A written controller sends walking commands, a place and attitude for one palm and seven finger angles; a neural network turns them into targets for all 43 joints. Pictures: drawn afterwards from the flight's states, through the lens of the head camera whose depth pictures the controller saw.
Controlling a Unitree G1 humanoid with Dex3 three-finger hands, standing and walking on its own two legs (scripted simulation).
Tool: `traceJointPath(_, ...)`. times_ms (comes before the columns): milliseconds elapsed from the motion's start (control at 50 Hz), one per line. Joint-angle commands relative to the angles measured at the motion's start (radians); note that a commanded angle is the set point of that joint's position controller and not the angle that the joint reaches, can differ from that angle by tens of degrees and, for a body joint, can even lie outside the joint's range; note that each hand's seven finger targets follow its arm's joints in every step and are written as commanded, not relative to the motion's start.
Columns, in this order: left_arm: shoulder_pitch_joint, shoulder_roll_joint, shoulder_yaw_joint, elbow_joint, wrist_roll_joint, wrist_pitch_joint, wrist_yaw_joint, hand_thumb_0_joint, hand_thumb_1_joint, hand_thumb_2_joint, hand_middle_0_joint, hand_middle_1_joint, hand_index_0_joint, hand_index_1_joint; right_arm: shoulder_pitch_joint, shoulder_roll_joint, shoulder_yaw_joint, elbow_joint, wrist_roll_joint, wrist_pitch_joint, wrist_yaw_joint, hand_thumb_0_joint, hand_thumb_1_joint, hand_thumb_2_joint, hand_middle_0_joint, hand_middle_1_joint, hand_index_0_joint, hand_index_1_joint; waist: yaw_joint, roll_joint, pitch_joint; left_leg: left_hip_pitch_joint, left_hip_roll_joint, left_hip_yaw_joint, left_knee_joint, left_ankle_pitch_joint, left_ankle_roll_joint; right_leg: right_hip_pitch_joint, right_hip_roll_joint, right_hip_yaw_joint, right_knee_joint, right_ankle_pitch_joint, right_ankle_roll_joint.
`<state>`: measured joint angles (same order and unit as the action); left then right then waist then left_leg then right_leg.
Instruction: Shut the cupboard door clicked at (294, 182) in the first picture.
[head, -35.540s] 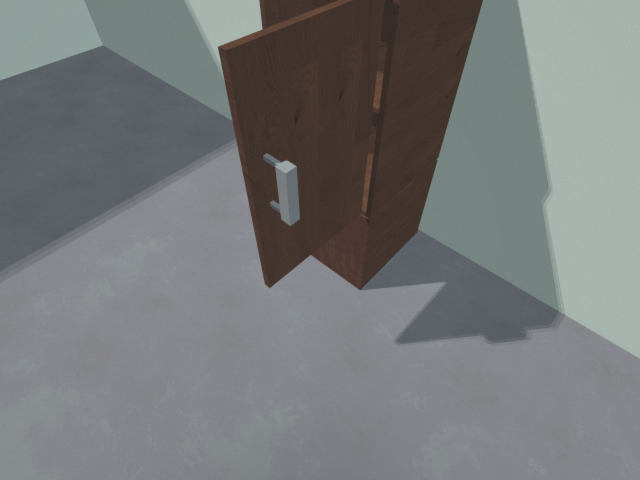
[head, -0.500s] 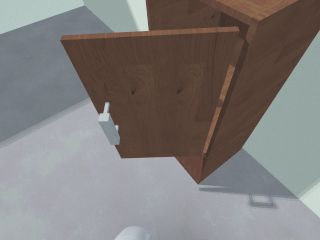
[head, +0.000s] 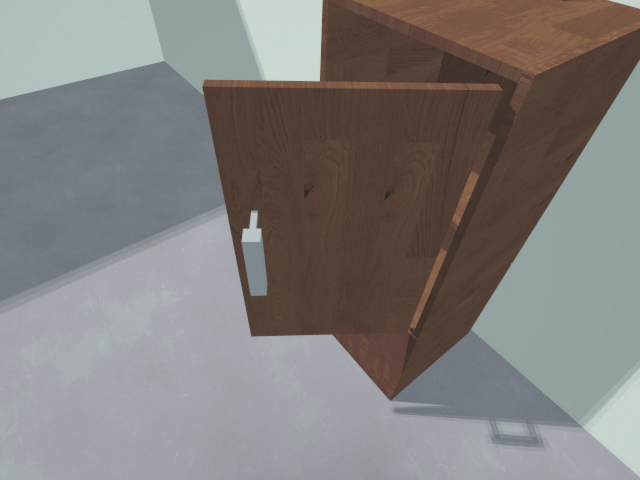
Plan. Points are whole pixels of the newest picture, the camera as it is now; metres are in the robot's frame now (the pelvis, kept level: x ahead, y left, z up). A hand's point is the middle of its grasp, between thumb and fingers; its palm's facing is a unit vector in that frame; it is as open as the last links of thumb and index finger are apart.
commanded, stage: come to a stop and stand still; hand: left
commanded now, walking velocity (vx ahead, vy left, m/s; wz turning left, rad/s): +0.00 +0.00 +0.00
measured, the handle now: (256, 253) +0.45 +0.14 +0.00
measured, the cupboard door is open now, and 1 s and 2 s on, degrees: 55 55 55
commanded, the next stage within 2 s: look again from close up in 0.28 s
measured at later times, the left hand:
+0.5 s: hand out of the picture +0.02 +0.22 -0.15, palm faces -0.05 -0.96 -0.29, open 7.4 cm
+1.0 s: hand out of the picture +0.09 +0.21 -0.13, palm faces -0.05 -0.94 -0.34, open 7.4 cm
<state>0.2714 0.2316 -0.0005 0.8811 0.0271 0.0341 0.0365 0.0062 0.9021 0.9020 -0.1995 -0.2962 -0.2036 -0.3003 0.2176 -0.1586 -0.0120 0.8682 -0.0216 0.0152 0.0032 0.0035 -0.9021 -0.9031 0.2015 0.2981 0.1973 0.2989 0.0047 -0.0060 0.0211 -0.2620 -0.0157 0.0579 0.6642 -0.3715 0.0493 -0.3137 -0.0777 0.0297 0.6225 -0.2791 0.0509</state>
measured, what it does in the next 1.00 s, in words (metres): stands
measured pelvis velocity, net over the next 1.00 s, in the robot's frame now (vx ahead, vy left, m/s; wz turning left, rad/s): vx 0.00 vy -0.03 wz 0.01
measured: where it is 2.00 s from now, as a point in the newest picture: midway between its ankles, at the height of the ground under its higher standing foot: outside the picture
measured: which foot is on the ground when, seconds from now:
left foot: down 0.00-1.00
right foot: down 0.00-1.00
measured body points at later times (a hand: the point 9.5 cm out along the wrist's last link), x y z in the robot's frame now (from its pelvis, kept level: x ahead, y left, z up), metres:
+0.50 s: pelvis -0.02 +0.00 +0.01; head -0.02 +0.00 +0.46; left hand +0.02 +0.27 -0.13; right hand +0.02 -0.28 -0.13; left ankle -0.01 +0.09 -0.72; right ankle +0.04 -0.18 -0.72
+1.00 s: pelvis +0.00 -0.03 +0.02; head +0.00 -0.03 +0.47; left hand +0.09 +0.26 -0.11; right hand +0.08 -0.33 -0.11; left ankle -0.01 +0.09 -0.72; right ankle +0.04 -0.18 -0.72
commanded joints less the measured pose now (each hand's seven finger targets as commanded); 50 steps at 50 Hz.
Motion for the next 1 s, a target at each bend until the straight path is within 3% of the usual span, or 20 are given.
traceJointPath(0,0.031,0.100,0.033,-0.060,-0.004,-0.023,0.006,0.000,0.900,0.900,-0.200,-0.300,-0.200,-0.300,-0.013,-0.178,-0.056,-0.057,0.001,-0.028,-0.012,0.000,-0.900,-0.900,0.200,0.300,0.200,0.300,0.003,0.066,0.015,-0.089,0.122,-0.151,-0.258,0.144,0.005,0.040,0.022,-0.026,-0.057,0.059,-0.048)
traceJointPath(80,0.025,0.110,0.035,-0.048,-0.002,-0.027,0.002,0.000,0.900,0.900,-0.200,-0.300,-0.200,-0.300,-0.005,-0.189,-0.060,-0.032,0.001,-0.029,-0.010,0.000,-0.900,-0.900,0.200,0.300,0.200,0.300,-0.001,0.046,0.028,-0.096,0.121,-0.158,-0.305,0.026,0.006,0.045,0.014,-0.018,-0.084,0.052,-0.051)
traceJointPath(280,0.008,0.155,0.036,0.017,-0.003,-0.042,-0.002,0.000,0.900,0.900,-0.200,-0.300,-0.200,-0.300,-0.009,-0.234,-0.061,0.044,0.006,-0.035,-0.008,0.000,-0.900,-0.900,0.200,0.300,0.200,0.300,-0.006,0.029,0.032,-0.053,0.113,-0.146,-0.339,-0.019,-0.002,0.055,-0.015,0.019,-0.159,0.058,-0.058)
traceJointPath(360,-0.008,0.176,0.035,0.044,-0.004,-0.048,-0.004,0.000,0.900,0.900,-0.200,-0.300,-0.200,-0.300,-0.018,-0.259,-0.061,0.073,0.009,-0.040,-0.008,0.000,-0.900,-0.900,0.200,0.300,0.200,0.300,-0.007,0.022,0.018,-0.025,0.116,-0.143,-0.343,0.018,-0.003,0.068,-0.023,0.026,-0.175,0.088,-0.060)
traceJointPath(640,-0.099,0.267,0.035,0.088,-0.007,-0.062,-0.014,0.000,0.900,0.900,-0.200,-0.300,-0.200,-0.300,-0.087,-0.327,-0.056,0.137,0.012,-0.041,0.000,0.000,-0.900,-0.900,0.200,0.300,0.200,0.300,-0.014,-0.021,0.006,0.045,0.111,-0.123,-0.344,0.056,-0.017,0.055,-0.051,0.067,-0.273,0.015,-0.062)
traceJointPath(820,-0.156,0.294,0.031,0.102,-0.010,-0.068,-0.018,0.000,0.900,0.900,-0.200,-0.300,-0.200,-0.300,-0.131,-0.355,-0.044,0.163,0.010,-0.046,0.002,0.000,-0.900,-0.900,0.200,0.300,0.200,0.300,-0.012,-0.021,-0.034,0.086,0.115,-0.115,-0.345,0.175,-0.025,0.102,-0.062,0.064,-0.290,0.098,-0.060)
traceJointPath(960,-0.176,0.295,0.027,0.111,-0.011,-0.072,-0.018,0.000,0.900,0.900,-0.200,-0.300,-0.200,-0.300,-0.150,-0.360,-0.037,0.181,0.011,-0.048,0.001,0.000,-0.900,-0.900,0.200,0.300,0.200,0.300,-0.010,-0.007,-0.065,0.110,0.122,-0.112,-0.350,0.256,-0.030,0.159,-0.065,0.050,-0.288,0.216,-0.061)
traceJointPath(980,-0.055,0.184,0.018,0.139,-0.015,-0.067,0.019,0.000,0.900,0.900,-0.200,-0.300,-0.200,-0.300,-0.065,-0.272,-0.032,0.128,0.026,-0.057,0.000,0.000,-0.900,-0.900,0.200,0.300,0.200,0.300,-0.016,0.035,-0.165,0.119,0.170,-0.042,-0.210,0.271,-0.054,0.207,-0.080,0.022,-0.194,0.286,-0.045)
